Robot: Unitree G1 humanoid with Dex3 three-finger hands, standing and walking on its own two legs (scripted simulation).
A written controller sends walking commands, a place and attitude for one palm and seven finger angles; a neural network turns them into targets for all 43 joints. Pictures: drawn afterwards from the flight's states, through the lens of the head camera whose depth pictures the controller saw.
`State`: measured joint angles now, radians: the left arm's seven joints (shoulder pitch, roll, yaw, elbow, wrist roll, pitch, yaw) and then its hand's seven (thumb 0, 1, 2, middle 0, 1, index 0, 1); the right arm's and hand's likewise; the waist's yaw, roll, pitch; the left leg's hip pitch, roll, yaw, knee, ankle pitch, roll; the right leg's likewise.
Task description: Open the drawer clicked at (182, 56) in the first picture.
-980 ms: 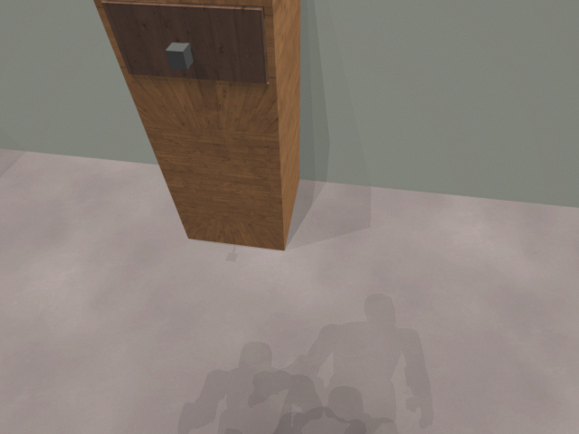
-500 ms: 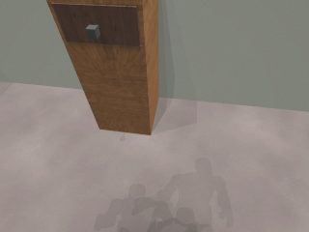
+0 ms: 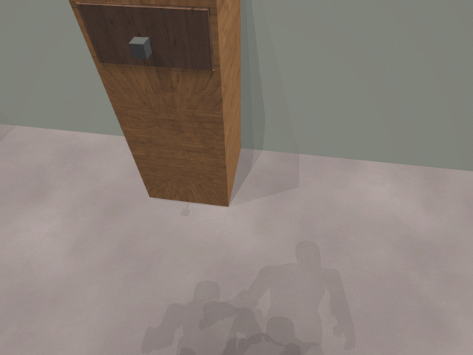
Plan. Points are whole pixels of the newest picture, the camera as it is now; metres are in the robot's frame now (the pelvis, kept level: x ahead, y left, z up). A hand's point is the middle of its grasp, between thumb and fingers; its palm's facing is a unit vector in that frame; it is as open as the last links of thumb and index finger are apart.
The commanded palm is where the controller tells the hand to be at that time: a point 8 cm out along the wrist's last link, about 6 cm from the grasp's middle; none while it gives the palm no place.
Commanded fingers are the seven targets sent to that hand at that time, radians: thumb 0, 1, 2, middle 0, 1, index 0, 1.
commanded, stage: walk to a spot facing it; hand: left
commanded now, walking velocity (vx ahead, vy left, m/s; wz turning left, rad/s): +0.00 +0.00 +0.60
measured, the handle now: (143, 44) +0.90 +0.33 +0.09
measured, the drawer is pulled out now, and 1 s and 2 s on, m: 0.01 0.01 0.01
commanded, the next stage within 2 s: none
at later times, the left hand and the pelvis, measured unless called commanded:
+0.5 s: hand out of the picture -0.02 +0.26 -0.20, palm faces +0.26 -0.94 -0.22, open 7.4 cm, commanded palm none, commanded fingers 0.00 0.90 0.90 -0.20 -0.30 -0.20 -0.30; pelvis -0.03 +0.05 -0.02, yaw +15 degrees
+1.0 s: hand out of the picture -0.06 +0.20 -0.15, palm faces +0.53 -0.78 -0.31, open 7.4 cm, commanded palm none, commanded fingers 0.00 0.90 0.90 -0.20 -0.30 -0.20 -0.30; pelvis -0.02 -0.01 -0.01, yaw +35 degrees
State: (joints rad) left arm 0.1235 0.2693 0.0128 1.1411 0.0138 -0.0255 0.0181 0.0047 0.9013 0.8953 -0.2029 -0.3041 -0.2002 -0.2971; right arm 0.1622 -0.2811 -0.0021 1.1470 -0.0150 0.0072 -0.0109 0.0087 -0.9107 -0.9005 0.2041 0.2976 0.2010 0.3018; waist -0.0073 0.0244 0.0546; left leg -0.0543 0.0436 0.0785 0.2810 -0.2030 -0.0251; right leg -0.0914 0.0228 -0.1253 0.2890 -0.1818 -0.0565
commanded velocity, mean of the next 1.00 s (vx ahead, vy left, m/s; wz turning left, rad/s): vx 0.00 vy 0.00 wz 0.60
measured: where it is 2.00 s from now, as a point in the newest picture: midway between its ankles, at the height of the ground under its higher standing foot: outside the picture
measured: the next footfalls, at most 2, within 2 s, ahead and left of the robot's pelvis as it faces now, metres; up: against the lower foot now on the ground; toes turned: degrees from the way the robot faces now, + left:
right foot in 0.82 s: +0.05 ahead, -0.08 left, +0.00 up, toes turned +28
left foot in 1.28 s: -0.11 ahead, +0.11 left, +0.00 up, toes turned +51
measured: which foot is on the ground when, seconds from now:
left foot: down 0.00-0.82, up 0.84-1.00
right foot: down 0.00-0.38, up 0.40-0.80, down 0.82-1.00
